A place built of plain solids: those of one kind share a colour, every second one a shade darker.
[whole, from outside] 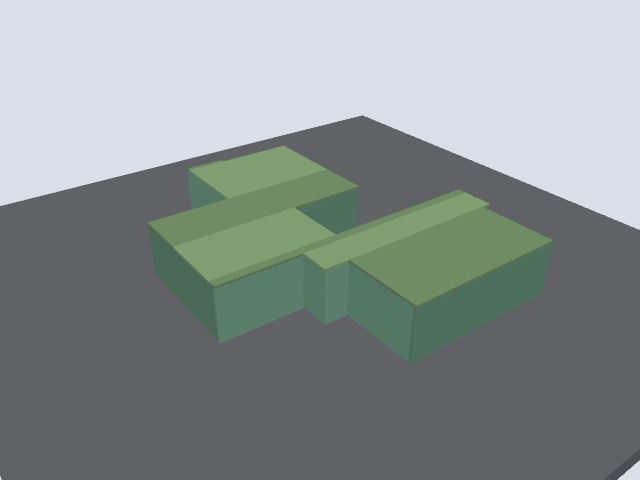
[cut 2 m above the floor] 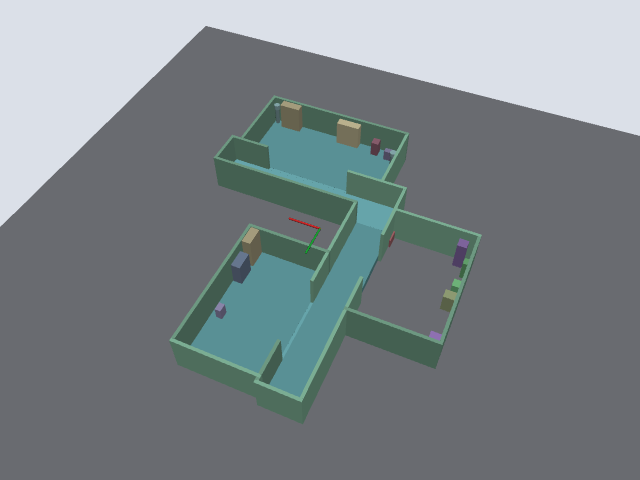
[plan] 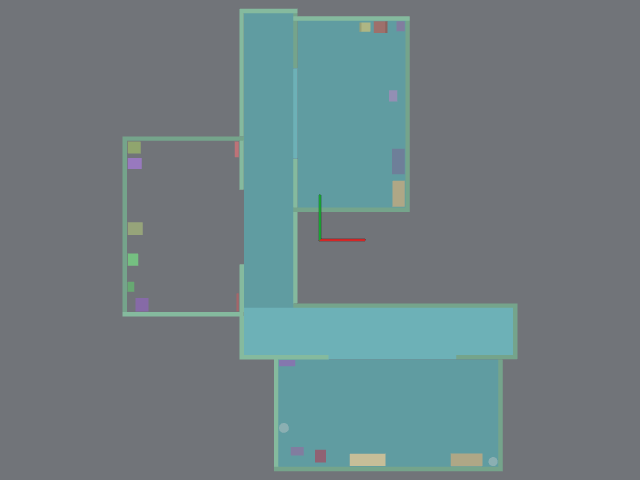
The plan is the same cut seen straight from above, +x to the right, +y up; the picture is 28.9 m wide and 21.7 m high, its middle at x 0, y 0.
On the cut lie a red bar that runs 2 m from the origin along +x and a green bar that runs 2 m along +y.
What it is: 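One storey of an old house, long lived in; a hall and three lower rooms beside it, each open to the hall along a stretch without wall, rail or kerb; a room's floor lies below the hall's by a bare drop, by one riser or not at all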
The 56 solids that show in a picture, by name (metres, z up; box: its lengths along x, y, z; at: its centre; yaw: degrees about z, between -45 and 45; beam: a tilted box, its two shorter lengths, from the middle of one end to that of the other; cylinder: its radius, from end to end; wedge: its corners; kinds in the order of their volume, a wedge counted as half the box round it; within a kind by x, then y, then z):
{
 "floor_1": {"box": [2.23, 13.32, 0.59], "at": [-2.33, 3.59, 0.25]},
 "floor_2": {"box": [0.2, 4.1, 0.46], "at": [-1.11, 5.72, 0.18]},
 "floor_3": {"box": [4.87, 8.45, 0.46], "at": [1.43, 5.69, 0.18]},
 "floor_4": {"box": [12.17, 2.13, 0.59], "at": [2.64, -4.13, 0.25]},
 "floor_5": {"box": [9.94, 4.85, 0.59], "at": [3.09, -7.83, 0.25]},
 "floor_6": {"box": [5.78, 0.2, 0.59], "at": [3.27, -5.3, 0.25]},
 "wall_1": {"box": [0.2, 7.74, 3.45], "at": [-8.83, 0.61, 1.68]},
 "wall_2": {"box": [5.49, 0.2, 3.45], "at": [-6.18, -3.36, 1.68]},
 "wall_3": {"box": [5.49, 0.2, 3.45], "at": [-6.18, 4.58, 1.68]},
 "wall_4": {"box": [0.2, 1.74, 3.45], "at": [-3.54, -4.33, 1.68]},
 "wall_5": {"box": [0.2, 2.16, 3.45], "at": [-3.54, -2.18, 1.68]},
 "wall_6": {"box": [0.2, 2.22, 3.45], "at": [-3.54, 3.38, 1.68]},
 "wall_7": {"box": [0.2, 5.57, 3.45], "at": [-3.54, 7.47, 1.68]},
 "wall_8": {"box": [2.63, 0.2, 3.45], "at": [-2.33, 10.35, 1.68]},
 "wall_9": {"box": [0.2, 4.85, 3.45], "at": [-1.99, -7.83, 1.68]},
 "wall_10": {"box": [4.02, 0.2, 3.45], "at": [-1.63, -5.3, 1.68]},
 "wall_11": {"box": [0.2, 4.13, 3.45], "at": [-1.11, -0.8, 1.68]},
 "wall_12": {"box": [0.2, 2.2, 3.45], "at": [-1.11, 2.57, 1.68]},
 "wall_13": {"box": [0.2, 2.14, 3.45], "at": [-1.11, 8.84, 1.68]},
 "wall_14": {"box": [5.27, 0.2, 3.45], "at": [1.43, 1.37, 1.68]},
 "wall_15": {"box": [5.27, 0.2, 3.45], "at": [1.43, 10.01, 1.68]},
 "wall_16": {"box": [10.34, 0.2, 3.45], "at": [3.09, -10.35, 1.68]},
 "wall_17": {"box": [10.14, 0.2, 3.45], "at": [3.86, -2.97, 1.68]},
 "wall_18": {"box": [0.2, 8.45, 3.45], "at": [3.96, 5.69, 1.68]},
 "wall_19": {"box": [2.76, 0.2, 3.45], "at": [7.54, -5.3, 1.68]},
 "wall_20": {"box": [0.2, 4.85, 3.45], "at": [8.16, -7.83, 1.68]},
 "wall_21": {"box": [0.2, 2.13, 3.45], "at": [8.83, -4.13, 1.68]},
 "roof_1": {"box": [7.91, 4.13, 0.16], "at": [-4.97, -0.8, 3.48]},
 "roof_2": {"box": [12.99, 3.42, 0.16], "at": [-2.43, 2.98, 3.48]},
 "roof_3": {"box": [2.63, 0.34, 0.16], "at": [-2.33, 10.28, 3.48]},
 "roof_4": {"box": [17.85, 0.59, 0.16], "at": [0.0, -3.16, 3.48]},
 "roof_5": {"box": [7.7, 5.43, 0.16], "at": [0.21, 7.4, 3.48]},
 "roof_6": {"box": [12.57, 1.94, 0.16], "at": [2.64, -4.43, 3.48]},
 "roof_7": {"box": [10.34, 5.05, 0.16], "at": [3.09, -7.92, 3.48]},
 "wardrobe_1": {"box": [1.62, 0.56, 1.76], "at": [2.15, -9.95, 1.43]},
 "wardrobe_2": {"box": [0.56, 1.19, 2.23], "at": [3.55, 2.09, 1.52]},
 "wardrobe_3": {"box": [1.44, 0.57, 1.96], "at": [6.63, -9.94, 1.52]},
 "fridge_1": {"box": [0.64, 0.51, 1.25], "at": [-8.38, 3.46, 0.57]},
 "fridge_2": {"box": [0.59, 0.61, 1.97], "at": [-8.05, -2.92, 0.93]},
 "chest_drawers_1": {"box": [0.58, 1.15, 1.53], "at": [3.54, 3.55, 1.17]},
 "washing_machine_1": {"box": [0.69, 0.58, 1.3], "at": [-8.35, 0.51, 0.6]},
 "side_table_1": {"box": [0.59, 0.39, 0.74], "at": [-1.03, -9.55, 0.91]},
 "side_table_2": {"box": [0.38, 0.52, 0.8], "at": [3.3, 6.51, 0.81]},
 "side_table_3": {"box": [0.37, 0.45, 0.74], "at": [3.65, 9.66, 0.78]},
 "cooker_1": {"box": [0.6, 0.55, 1.26], "at": [-8.4, 4.18, 0.58]},
 "tall_odds_1": {"box": [0.3, 0.45, 1.42], "at": [-8.55, -2.12, 0.66]},
 "tall_odds_2": {"box": [0.49, 0.56, 0.71], "at": [-8.46, -0.89, 0.3]},
 "bookcase_1": {"box": [0.74, 0.29, 1.5], "at": [-1.49, -5.57, 1.29]},
 "carton_stack_1": {"box": [0.5, 0.57, 1.06], "at": [0.03, -9.77, 1.07]},
 "radiator_1": {"box": [0.19, 0.72, 0.83], "at": [-3.76, 4.1, 0.36]},
 "radiator_2": {"box": [0.11, 0.83, 0.71], "at": [-3.72, -2.81, 0.3]},
 "floor_lamp_round_1": {"cylinder": 0.22, "from": [-1.63, -8.5, 1.94], "to": [-1.63, -8.5, 2.22]},
 "floor_lamp_round_2": {"cylinder": 0.15, "from": [7.82, -10.02, 0.54], "to": [7.82, -10.02, 1.81]},
 "floor_lamp_round_3": {"cylinder": 0.21, "from": [7.82, -10.02, 1.81], "to": [7.82, -10.02, 2.15]},
 "dining_chair_1": {"box": [0.41, 0.43, 0.49], "at": [2.08, 9.62, 0.65]},
 "desk_1": {"box": [0.52, 0.53, 0.14], "at": [2.69, 9.62, 1.19]}
}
